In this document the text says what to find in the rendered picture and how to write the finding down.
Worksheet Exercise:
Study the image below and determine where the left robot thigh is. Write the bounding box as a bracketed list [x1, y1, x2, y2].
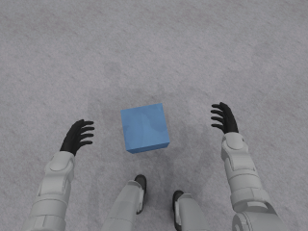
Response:
[100, 185, 144, 231]

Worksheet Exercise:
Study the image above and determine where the left robot hand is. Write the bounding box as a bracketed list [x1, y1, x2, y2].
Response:
[60, 119, 95, 157]

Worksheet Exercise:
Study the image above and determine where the carton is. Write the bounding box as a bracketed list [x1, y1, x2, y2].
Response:
[120, 103, 170, 154]

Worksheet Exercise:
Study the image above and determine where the robot right upper arm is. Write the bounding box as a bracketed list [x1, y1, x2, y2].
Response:
[232, 211, 287, 231]

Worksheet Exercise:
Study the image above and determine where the right robot hand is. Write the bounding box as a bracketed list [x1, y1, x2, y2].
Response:
[211, 102, 239, 134]

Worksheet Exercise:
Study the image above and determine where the robot right forearm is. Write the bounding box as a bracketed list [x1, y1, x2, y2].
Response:
[220, 132, 288, 231]

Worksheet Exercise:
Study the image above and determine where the robot right shin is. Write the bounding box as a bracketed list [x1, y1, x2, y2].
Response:
[177, 193, 193, 225]

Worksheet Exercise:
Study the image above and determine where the robot left forearm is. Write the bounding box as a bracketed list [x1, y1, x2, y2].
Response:
[20, 151, 76, 231]

